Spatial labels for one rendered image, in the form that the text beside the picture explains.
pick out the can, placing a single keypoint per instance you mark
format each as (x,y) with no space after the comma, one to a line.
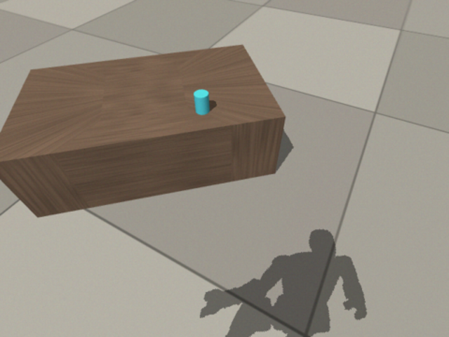
(201,100)

